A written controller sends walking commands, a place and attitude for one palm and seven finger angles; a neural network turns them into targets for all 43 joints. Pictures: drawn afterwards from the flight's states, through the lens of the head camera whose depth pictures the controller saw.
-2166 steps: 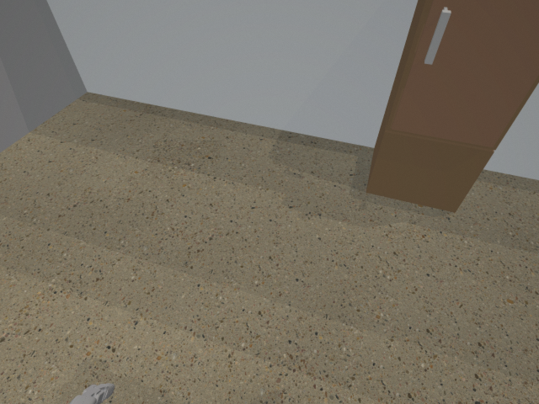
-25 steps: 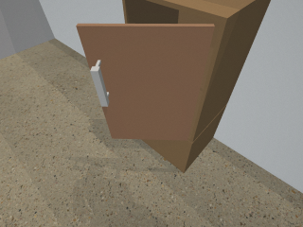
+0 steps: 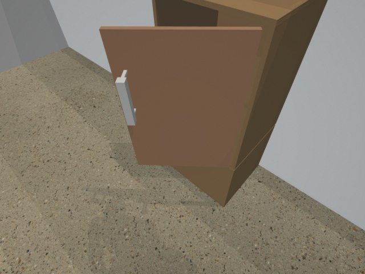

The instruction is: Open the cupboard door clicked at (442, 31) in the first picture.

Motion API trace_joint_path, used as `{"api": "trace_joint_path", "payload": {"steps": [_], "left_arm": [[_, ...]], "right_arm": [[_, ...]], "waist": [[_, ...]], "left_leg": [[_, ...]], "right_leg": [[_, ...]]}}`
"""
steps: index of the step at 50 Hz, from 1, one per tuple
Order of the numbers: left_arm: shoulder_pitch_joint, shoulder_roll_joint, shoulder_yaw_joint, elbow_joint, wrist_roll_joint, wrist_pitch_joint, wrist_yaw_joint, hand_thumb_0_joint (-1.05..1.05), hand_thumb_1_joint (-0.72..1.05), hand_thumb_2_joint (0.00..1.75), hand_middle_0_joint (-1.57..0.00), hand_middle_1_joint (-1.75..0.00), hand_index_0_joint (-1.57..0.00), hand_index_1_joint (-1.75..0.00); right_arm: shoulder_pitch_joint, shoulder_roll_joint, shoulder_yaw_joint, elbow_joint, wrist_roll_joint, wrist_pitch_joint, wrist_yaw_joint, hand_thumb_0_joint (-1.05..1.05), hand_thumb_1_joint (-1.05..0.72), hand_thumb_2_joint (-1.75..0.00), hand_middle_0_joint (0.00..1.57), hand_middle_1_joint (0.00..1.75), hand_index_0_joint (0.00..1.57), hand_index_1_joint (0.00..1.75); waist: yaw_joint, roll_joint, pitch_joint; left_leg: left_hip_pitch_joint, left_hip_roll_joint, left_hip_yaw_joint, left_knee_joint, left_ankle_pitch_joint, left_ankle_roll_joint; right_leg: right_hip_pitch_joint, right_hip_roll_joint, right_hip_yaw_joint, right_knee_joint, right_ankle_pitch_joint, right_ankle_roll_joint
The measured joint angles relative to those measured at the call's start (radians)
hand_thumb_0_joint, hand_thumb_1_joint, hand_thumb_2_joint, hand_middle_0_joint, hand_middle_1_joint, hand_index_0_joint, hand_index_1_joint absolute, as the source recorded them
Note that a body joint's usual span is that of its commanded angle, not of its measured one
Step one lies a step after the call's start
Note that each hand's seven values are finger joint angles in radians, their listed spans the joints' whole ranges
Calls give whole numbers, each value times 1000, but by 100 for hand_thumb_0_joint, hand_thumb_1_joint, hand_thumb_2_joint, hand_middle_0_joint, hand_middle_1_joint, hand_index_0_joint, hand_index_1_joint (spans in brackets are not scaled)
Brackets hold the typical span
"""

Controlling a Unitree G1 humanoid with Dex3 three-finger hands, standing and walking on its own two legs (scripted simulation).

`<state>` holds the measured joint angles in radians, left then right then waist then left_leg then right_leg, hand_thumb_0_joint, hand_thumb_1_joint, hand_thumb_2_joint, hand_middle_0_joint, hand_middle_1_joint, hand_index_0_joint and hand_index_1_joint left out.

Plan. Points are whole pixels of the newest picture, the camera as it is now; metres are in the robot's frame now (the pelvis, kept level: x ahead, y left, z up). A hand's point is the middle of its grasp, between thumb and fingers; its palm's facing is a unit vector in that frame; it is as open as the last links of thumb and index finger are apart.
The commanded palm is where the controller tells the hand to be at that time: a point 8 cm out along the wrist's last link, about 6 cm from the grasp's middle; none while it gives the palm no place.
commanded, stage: look again from close up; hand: left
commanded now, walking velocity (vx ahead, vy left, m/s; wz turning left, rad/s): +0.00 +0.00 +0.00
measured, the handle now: (128, 98) +0.58 +0.20 +0.06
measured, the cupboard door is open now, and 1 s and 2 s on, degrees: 40 40 40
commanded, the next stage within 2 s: raise the hand with hooked fingers in 0.42 s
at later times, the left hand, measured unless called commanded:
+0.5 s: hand out of the picture +0.02 +0.18 -0.17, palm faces -0.01 -0.98 -0.20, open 7.3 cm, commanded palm none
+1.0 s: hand (98, 270) +0.15 +0.19 -0.06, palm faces +0.13 -0.99 -0.03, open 8.9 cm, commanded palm +0.15 +0.25 -0.02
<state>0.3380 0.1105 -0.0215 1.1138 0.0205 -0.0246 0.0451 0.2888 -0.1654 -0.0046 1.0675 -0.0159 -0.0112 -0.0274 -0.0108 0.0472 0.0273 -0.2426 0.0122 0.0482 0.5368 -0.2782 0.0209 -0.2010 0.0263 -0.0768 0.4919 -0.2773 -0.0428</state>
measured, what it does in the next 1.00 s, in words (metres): lowers itself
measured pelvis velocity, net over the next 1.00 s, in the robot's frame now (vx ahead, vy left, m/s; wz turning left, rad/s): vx -0.01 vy -0.02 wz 0.03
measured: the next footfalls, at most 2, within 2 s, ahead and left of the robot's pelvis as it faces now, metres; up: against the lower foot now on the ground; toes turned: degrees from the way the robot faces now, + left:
none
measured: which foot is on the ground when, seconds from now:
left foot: down 0.00-1.00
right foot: down 0.00-1.00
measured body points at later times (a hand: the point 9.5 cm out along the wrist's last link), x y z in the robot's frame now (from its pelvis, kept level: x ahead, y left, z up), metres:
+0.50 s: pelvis +0.01 +0.01 +0.00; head +0.03 +0.01 +0.45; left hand +0.02 +0.23 -0.15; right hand +0.01 -0.21 -0.16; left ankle +0.01 +0.10 -0.74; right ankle -0.01 -0.09 -0.74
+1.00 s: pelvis -0.01 -0.02 -0.07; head +0.04 +0.00 +0.38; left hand +0.13 +0.25 -0.05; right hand +0.24 -0.25 -0.09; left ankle +0.01 +0.10 -0.74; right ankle -0.01 -0.09 -0.74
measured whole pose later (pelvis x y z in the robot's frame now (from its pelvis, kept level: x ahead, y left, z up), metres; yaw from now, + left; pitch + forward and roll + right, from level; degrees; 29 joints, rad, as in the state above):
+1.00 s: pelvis -0.01 -0.02 -0.07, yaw +2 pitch +12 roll +0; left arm 0.52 0.20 0.18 0.11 -0.25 -0.48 -0.29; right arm 0.13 -0.28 -0.06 0.49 0.01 -0.22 -0.03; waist 0.05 -0.04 -0.11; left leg -0.77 0.01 0.01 1.05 -0.49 0.00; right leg -0.73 0.00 -0.12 1.04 -0.52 -0.07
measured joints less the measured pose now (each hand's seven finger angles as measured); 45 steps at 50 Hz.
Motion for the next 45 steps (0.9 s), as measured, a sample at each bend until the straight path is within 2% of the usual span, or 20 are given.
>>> {"api": "trace_joint_path", "payload": {"steps": [11, 27, 28, 29, 31, 33, 36, 38, 41, 43, 45], "left_arm": [[-39, 34, 6, -33, -2, 4, -7, 0, 90, 90, -19, -30, -20, -30], [-69, 45, 4, -19, -1, 0, -2, 0, 91, 90, -20, -30, -20, -30], [-19, 48, 21, -176, -40, 67, 6, 1, 92, 90, -20, -30, -20, -30], [44, 56, 39, -369, -68, 90, 15, 2, 93, 90, -20, -30, -20, -30], [117, 77, 46, -650, -106, 34, 57, 3, 93, 89, -20, -30, -21, -31], [112, 78, 51, -828, -146, -3, 74, 3, 91, 89, -20, -32, -20, -32], [37, 66, 82, -941, -175, -140, 29, 2, 86, 87, -20, -34, -20, -34], [5, 57, 105, -967, -204, -260, -45, 1, 82, 86, -20, -36, -20, -36], [12, 47, 126, -970, -240, -428, -215, 1, 76, 83, -20, -40, -21, -40], [45, 52, 134, -951, -244, -486, -315, 0, 71, 81, -21, -43, -21, -43], [90, 66, 143, -939, -244, -483, -367, 0, 66, 79, -21, -46, -22, -46]], "right_arm": [[30, 19, 23, 20, -1, -7, 5, 2, -92, -90, 20, 30, 20, 30], [-25, 5, 20, 47, 8, -17, -1, 1, -91, -90, 20, 30, 20, 30], [-14, -2, 22, 4, 19, -23, -5, 1, -91, -90, 20, 30, 20, 30], [8, -8, 26, -42, 28, -63, -18, 1, -92, -90, 20, 30, 20, 30], [35, -28, 22, -100, 42, -157, -40, 2, -92, -90, 20, 30, 20, 30], [30, -57, 9, -163, 51, -203, -43, 2, -92, -90, 20, 30, 20, 30], [-26, -94, -11, -258, 40, -237, -34, 2, -91, -90, 20, 30, 20, 30], [-73, -98, -23, -321, 32, -243, -18, 2, -91, -90, 20, 30, 20, 30], [-129, -90, -41, -416, 28, -242, 12, 2, -91, -90, 20, 30, 20, 30], [-153, -93, -49, -477, 30, -235, 24, 2, -91, -90, 20, 30, 20, 30], [-164, -102, -54, -530, 33, -224, 22, 1, -91, -90, 20, 30, 20, 30]], "waist": [[13, -17, -10], [19, -47, 8], [16, -48, 10], [23, -54, 9], [30, -56, -19], [15, -35, -44], [-10, -9, -88], [-13, -19, -123], [-7, -59, -144], [0, -81, -144], [15, -97, -143]], "left_leg": [[25, -41, 25, -79, 39, 22], [41, -30, 24, -79, 20, 16], [32, -27, 22, -64, 12, 15], [33, -31, 24, -63, 10, 15], [26, -42, 22, -58, 6, 15], [3, -50, 5, -27, -4, 18], [-88, -50, -9, 62, -34, 21], [-174, -42, 2, 133, -61, 16], [-288, -27, 15, 247, -106, 6], [-354, -19, 13, 320, -135, 2], [-416, -12, 7, 387, -161, -3]], "right_leg": [[-19, -40, 24, 9, -1, 21], [10, -28, 25, -20, -6, 22], [6, -26, 22, -15, -7, 22], [0, -29, 25, -3, -13, 21], [-16, -42, 23, 29, -33, 22], [-28, -52, 5, 55, -51, 25], [-105, -55, -11, 125, -78, 25], [-198, -53, -1, 203, -103, 19], [-321, -44, 11, 324, -147, 7], [-386, -40, 8, 394, -176, -2], [-444, -37, 1, 458, -202, -9]]}}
